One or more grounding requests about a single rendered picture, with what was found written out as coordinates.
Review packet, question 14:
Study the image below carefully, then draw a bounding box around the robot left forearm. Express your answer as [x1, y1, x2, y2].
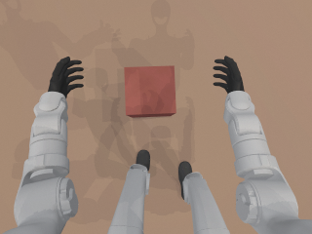
[14, 91, 70, 225]

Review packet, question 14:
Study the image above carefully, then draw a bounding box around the robot right hand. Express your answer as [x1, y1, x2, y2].
[213, 56, 245, 94]

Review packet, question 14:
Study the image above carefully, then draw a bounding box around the right robot upper arm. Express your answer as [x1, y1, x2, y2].
[235, 179, 312, 234]

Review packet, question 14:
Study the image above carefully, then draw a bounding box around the robot left hand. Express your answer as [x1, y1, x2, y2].
[48, 57, 84, 98]

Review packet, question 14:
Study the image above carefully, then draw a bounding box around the carton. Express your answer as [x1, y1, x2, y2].
[124, 65, 176, 118]

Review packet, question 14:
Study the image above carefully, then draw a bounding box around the robot right forearm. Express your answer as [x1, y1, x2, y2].
[223, 91, 298, 215]

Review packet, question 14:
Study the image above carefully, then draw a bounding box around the right robot shin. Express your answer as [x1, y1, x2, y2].
[184, 172, 207, 183]

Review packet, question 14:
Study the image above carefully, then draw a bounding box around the left robot upper arm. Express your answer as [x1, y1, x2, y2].
[3, 176, 79, 234]

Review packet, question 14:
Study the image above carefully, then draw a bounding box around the right robot foot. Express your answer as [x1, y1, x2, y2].
[178, 161, 193, 200]

